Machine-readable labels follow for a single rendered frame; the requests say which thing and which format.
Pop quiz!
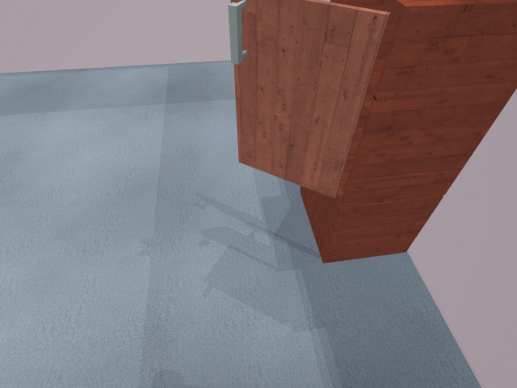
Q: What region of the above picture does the cupboard door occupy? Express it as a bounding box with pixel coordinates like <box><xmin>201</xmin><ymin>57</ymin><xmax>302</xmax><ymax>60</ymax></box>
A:
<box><xmin>231</xmin><ymin>0</ymin><xmax>390</xmax><ymax>198</ymax></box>

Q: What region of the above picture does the handle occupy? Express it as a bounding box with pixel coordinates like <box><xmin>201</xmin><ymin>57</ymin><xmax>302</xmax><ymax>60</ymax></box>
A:
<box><xmin>228</xmin><ymin>0</ymin><xmax>247</xmax><ymax>65</ymax></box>

